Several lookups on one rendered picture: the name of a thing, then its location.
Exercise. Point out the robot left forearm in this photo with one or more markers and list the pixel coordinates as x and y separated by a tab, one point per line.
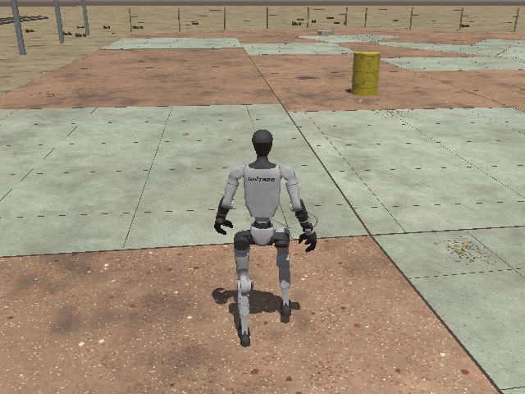
221	212

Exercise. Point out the left robot upper arm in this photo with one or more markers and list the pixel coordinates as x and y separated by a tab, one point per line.
231	186

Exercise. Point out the robot left foot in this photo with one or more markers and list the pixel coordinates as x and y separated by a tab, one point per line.
244	340

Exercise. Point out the right robot upper arm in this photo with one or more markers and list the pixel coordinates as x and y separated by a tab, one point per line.
292	187

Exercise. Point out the robot right hand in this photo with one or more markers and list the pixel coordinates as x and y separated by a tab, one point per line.
310	239

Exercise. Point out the robot left hand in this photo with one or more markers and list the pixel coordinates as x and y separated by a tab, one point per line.
226	223

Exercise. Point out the robot right forearm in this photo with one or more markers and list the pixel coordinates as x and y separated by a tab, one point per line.
304	221

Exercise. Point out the robot torso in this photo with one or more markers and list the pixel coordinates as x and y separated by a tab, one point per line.
262	189

